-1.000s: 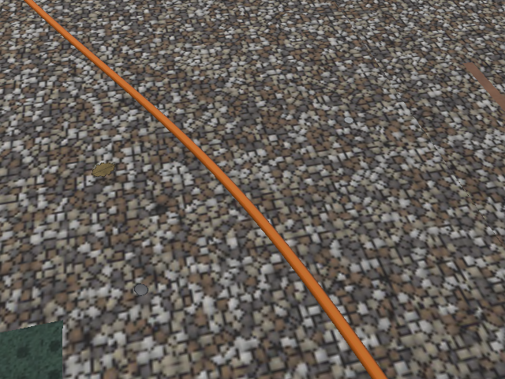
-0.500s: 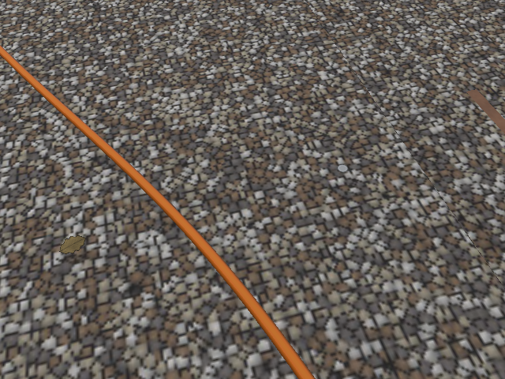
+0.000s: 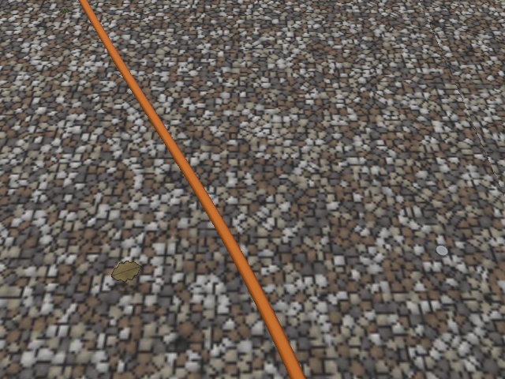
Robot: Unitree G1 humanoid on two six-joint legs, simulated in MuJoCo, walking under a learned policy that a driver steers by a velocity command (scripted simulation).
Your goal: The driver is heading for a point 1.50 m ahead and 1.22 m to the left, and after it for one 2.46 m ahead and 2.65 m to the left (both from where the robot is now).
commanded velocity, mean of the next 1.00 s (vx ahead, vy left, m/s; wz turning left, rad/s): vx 0.50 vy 0.00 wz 0.59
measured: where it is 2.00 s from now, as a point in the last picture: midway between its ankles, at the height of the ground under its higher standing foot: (99, 228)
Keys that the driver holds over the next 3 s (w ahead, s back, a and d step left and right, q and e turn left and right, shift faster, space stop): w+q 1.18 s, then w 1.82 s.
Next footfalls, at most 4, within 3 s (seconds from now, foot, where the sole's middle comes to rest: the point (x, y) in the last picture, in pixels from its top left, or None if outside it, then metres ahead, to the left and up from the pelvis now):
0.26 right None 0.33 -0.14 -0.78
0.78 left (175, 362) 0.51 0.20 -0.78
1.26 right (184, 248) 0.85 0.20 -0.78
1.78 left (61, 251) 0.84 0.57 -0.78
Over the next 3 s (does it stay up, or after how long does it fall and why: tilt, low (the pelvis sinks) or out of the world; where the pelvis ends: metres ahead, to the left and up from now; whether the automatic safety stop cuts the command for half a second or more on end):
stays up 1.23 0.90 0.00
